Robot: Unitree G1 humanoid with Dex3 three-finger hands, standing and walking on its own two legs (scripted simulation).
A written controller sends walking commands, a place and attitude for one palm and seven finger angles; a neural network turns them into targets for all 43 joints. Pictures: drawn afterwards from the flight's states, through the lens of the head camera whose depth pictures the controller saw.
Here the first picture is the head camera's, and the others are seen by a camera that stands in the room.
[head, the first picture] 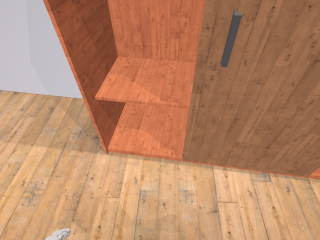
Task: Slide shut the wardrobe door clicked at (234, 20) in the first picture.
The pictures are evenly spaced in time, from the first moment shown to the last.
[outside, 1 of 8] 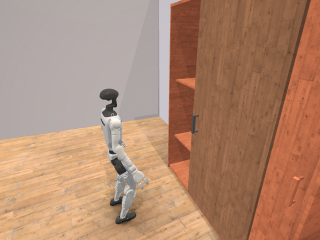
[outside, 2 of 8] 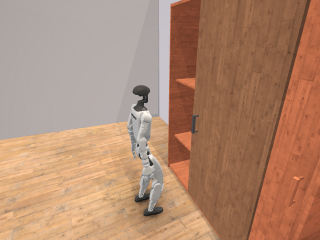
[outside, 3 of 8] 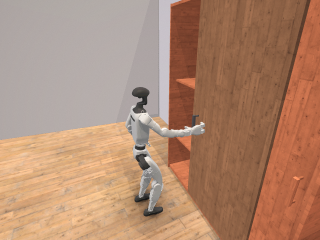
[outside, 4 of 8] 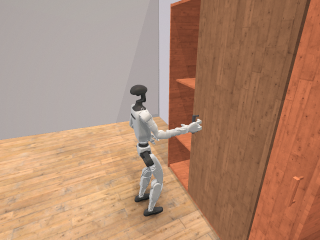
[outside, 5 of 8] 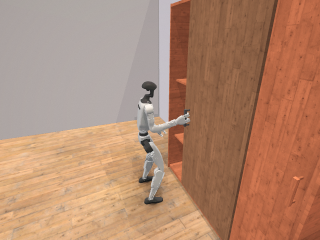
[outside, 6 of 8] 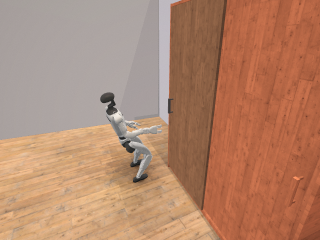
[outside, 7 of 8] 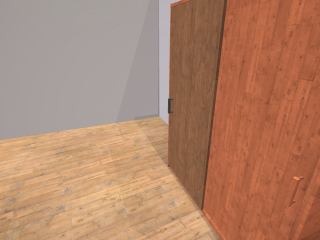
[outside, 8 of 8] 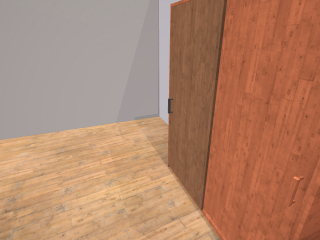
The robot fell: no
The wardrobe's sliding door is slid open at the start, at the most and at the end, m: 0.55 0.55 0.00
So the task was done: yes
